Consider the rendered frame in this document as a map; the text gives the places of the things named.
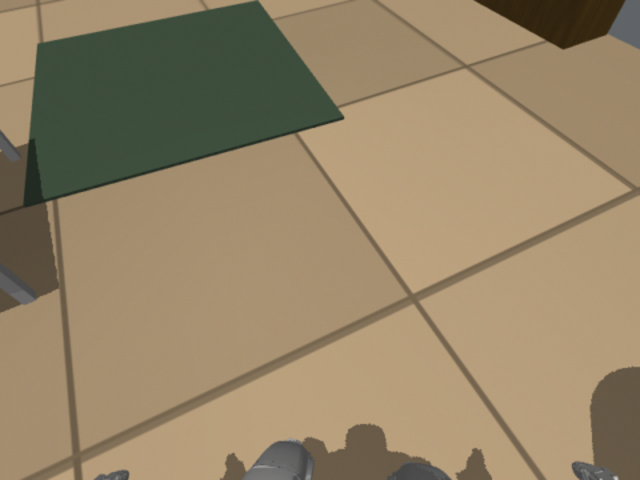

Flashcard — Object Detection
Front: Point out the right robot hand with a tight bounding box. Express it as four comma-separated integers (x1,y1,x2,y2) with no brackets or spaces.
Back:
572,461,618,480

